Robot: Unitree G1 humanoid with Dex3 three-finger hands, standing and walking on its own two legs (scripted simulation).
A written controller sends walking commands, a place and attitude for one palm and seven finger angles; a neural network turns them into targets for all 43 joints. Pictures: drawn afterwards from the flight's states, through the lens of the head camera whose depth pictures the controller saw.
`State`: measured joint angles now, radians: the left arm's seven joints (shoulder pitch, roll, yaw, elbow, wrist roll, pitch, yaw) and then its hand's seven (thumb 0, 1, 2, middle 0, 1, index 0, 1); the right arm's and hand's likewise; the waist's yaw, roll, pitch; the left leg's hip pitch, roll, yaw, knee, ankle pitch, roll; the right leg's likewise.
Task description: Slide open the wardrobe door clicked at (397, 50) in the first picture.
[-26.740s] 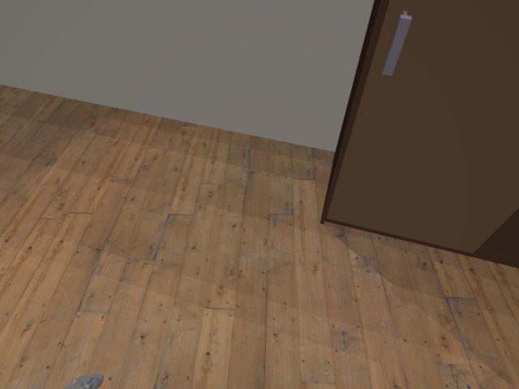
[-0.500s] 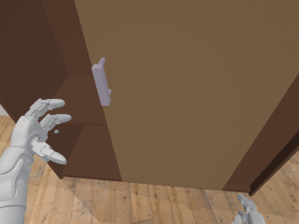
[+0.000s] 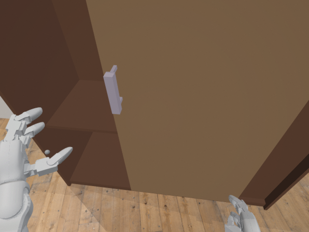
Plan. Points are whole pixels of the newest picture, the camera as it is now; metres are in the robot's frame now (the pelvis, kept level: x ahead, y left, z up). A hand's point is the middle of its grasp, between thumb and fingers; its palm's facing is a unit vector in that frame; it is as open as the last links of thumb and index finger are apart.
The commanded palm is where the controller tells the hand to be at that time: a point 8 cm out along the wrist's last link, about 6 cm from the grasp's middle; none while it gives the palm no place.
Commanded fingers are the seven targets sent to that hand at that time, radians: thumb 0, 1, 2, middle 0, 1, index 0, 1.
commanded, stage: draw the hand back to the body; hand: left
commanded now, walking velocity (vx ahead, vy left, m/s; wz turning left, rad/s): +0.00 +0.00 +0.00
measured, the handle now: (115, 89) +0.50 +0.20 +0.12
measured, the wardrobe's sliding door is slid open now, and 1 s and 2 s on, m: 0.44 0.44 0.44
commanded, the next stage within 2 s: step back with the hand held close in 0.62 s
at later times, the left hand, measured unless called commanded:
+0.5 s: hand (39, 169) +0.18 +0.25 +0.15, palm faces +0.50 -0.79 -0.35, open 7.5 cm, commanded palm +0.13 +0.29 +0.17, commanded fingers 0.00 0.90 0.90 -0.20 -0.30 -0.20 -0.30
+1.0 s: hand (35, 172) +0.17 +0.26 +0.15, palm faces +0.40 -0.80 -0.44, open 7.4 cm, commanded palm +0.12 +0.31 +0.17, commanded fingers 0.00 0.90 0.90 -0.20 -0.30 -0.20 -0.30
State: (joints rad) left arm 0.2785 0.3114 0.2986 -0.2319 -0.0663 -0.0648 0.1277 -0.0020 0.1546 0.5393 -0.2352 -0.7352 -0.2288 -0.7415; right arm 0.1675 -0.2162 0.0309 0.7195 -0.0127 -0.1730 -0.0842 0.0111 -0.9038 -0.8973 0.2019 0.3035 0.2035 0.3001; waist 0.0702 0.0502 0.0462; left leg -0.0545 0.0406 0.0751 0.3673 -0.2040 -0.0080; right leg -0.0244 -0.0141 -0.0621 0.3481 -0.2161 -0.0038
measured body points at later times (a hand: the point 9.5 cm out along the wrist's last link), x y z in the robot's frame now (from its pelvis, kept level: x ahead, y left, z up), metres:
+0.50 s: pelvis -0.01 -0.01 +0.00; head -0.04 -0.03 +0.45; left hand +0.14 +0.29 +0.17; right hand +0.18 -0.24 -0.09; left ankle +0.00 +0.12 -0.75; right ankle -0.01 -0.12 -0.75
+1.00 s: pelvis -0.03 +0.01 -0.01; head -0.04 +0.00 +0.44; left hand +0.15 +0.30 +0.17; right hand +0.15 -0.23 -0.09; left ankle +0.00 +0.12 -0.75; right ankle -0.01 -0.12 -0.75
